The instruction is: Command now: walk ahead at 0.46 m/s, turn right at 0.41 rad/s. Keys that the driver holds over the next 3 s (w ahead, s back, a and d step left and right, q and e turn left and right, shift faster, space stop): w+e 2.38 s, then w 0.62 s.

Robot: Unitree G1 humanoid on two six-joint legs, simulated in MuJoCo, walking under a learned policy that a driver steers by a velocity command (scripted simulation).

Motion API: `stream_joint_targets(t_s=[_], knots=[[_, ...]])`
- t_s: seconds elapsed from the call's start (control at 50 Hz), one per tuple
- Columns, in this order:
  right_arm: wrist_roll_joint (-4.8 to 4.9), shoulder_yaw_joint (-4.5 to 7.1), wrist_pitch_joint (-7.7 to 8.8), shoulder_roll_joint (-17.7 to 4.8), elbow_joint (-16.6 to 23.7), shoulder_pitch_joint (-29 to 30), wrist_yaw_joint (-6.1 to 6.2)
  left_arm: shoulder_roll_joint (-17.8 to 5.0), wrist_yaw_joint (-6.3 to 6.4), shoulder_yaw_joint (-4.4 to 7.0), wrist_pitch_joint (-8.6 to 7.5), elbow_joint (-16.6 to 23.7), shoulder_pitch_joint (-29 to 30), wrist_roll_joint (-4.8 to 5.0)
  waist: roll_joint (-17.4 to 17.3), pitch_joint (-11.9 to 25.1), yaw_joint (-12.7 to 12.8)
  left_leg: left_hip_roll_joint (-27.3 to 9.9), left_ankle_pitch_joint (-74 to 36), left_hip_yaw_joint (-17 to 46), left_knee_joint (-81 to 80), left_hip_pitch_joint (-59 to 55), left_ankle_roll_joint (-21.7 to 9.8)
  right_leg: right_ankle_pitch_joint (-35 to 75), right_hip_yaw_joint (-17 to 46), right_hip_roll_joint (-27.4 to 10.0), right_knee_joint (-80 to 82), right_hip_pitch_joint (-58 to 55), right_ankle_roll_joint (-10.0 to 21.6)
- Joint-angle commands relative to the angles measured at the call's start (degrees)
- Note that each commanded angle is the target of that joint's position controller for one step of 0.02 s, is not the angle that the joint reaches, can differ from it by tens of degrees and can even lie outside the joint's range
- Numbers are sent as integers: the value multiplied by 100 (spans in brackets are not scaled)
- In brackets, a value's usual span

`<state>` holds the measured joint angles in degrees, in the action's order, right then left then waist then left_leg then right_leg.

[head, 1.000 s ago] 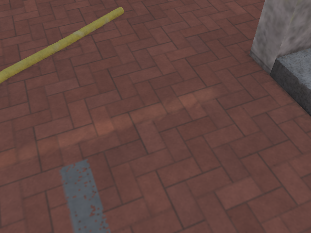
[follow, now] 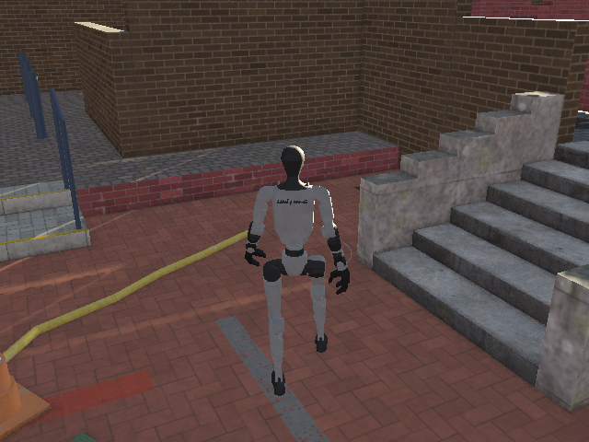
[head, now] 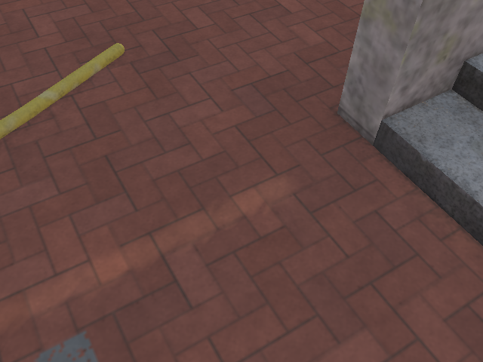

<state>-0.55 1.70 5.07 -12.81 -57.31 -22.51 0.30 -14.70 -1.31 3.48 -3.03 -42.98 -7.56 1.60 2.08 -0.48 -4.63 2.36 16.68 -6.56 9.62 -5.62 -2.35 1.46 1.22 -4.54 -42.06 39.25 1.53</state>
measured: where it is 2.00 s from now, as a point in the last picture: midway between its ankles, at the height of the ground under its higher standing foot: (376, 227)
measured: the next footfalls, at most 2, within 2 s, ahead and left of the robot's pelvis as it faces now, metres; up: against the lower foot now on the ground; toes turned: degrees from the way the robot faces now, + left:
right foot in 0.16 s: +0.27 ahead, -0.13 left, +0.00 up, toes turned -7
left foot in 0.64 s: +0.59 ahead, +0.01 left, +0.00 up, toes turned -25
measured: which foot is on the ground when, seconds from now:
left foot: down 0.00-0.14, up 0.16-0.62, down 0.64-1.00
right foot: up 0.00-0.14, down 0.16-0.64, up 0.66-1.00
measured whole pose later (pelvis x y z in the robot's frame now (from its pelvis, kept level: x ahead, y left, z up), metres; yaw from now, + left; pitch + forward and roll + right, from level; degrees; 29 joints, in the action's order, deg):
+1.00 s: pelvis +0.55 -0.11 +0.00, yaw -34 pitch +1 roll +2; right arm -0.1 4.1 5.0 -16.7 -47.7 -19.1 0.0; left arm -17.3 -1.4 3.8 -1.1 -36.1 -7.8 1.2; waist 2.4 -1.9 -4.9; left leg 0.2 14.6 -9.4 14.6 1.2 -0.2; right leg -2.8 2.7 -5.7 -47.1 40.1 0.1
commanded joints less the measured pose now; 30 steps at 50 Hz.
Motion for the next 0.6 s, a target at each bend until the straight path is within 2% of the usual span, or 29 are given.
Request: stream_joint_targets(t_s=[0.02,0.06,0.1,0.12,0.14,0.16,0.18,0.2,0.22,0.24,0.26,0.28,0.3,0.32,0.36,0.38,0.44,0.5,0.56,0.6], knots=[[59,186,39,-987,186,-102,45,-130,-122,-59,-97,715,1026,2,-509,-751,-69,-1585,-2257,179,-417,562,-598,308,-254,88,547,-10,119],[79,211,-24,-1065,192,-81,45,-200,-208,-38,-107,837,1117,5,-537,-702,48,-1701,-3294,-8,-51,139,-519,-35,-391,210,740,-95,306],[83,270,-107,-1247,277,4,94,-393,-267,55,-92,872,883,-15,-766,-317,321,-1763,-5462,-197,773,-214,-409,-599,-708,536,686,-642,533],[62,298,-170,-1317,332,43,133,-570,-276,151,-70,776,385,-12,-889,31,617,-1753,-6346,-274,1551,-257,-355,-866,-823,746,642,-1247,659],[57,311,-226,-1354,407,154,163,-839,-246,305,-46,543,-523,3,-824,525,1104,-1630,-6500,-360,2723,157,-236,-730,-825,941,884,-2484,842],[24,278,-202,-1323,551,182,189,-1216,-128,479,15,323,-1488,1,-415,1035,1534,-1400,-5101,-332,4345,1546,-49,-865,105,505,1022,-4301,1110],[-140,-24,-28,-349,822,-487,37,-1735,-64,528,1,324,-1532,18,1188,1744,821,-156,919,25,6683,4171,290,-1816,3431,-1174,1429,-6433,2244],[89,60,266,-836,913,43,-78,-1286,-25,416,-25,365,-1764,-39,738,2397,1206,25,1513,1292,7503,4868,201,-2692,4927,-1523,2462,-6640,2475],[312,162,409,-1158,1184,738,-113,-1055,-1,346,-74,305,-1488,-100,537,1362,1229,-326,938,1348,7356,5351,48,-2376,4021,-1280,2647,-5946,2044],[278,133,473,-1105,1300,954,-77,-923,-5,297,-120,382,-1026,-86,-93,815,937,-596,392,1305,6808,5123,-10,-1718,3253,-1027,2711,-4927,1821],[156,164,455,-1063,1259,963,-24,-805,-22,252,-147,486,-622,-106,-425,482,658,-757,179,1257,6315,4729,47,-1037,2709,-779,2798,-4039,1677],[95,208,370,-1089,1256,785,-7,-712,-18,208,-166,565,-394,-168,-340,378,422,-892,56,1301,6071,4301,108,-612,2332,-585,2920,-3449,1622],[59,223,279,-1055,1295,677,-11,-701,-16,199,-167,595,-306,-168,-236,308,292,-940,31,1285,5841,4096,186,-476,2195,-491,3021,-3080,1623],[15,221,202,-977,1343,644,-6,-709,-1,201,-178,585,-315,-123,-181,238,236,-968,-2,1209,5589,4020,291,-288,2017,-434,3089,-2778,1651],[-78,194,103,-856,1522,949,30,-840,65,230,-188,540,-466,-93,-118,65,264,-930,-401,1056,4976,4025,501,-94,1659,-288,3185,-2249,1654],[-94,177,89,-814,1637,1222,46,-928,108,255,-181,516,-569,-95,-89,-22,346,-881,-785,1008,4544,4072,572,-107,1545,-193,3201,-2112,1604],[-66,111,122,-650,1875,1965,28,-1009,179,280,-118,420,-902,-45,28,-77,663,-591,-2039,952,3023,3705,611,-454,1272,130,3022,-1931,1268],[43,113,163,-699,2082,2436,-29,-1060,190,294,-71,296,-1244,6,158,-4,877,-360,-2414,994,2342,3381,605,-805,1542,44,2800,-2159,1126],[83,189,230,-928,2208,2567,-106,-977,224,275,-2,251,-1402,18,267,74,855,-287,-1859,1187,1874,3393,478,-937,2101,-173,2196,-2900,1054],[102,259,287,-1050,2172,2269,-128,-998,246,287,53,278,-1326,-17,477,154,651,-239,-1275,1138,1701,2963,292,-683,2382,-241,1786,-3116,958]])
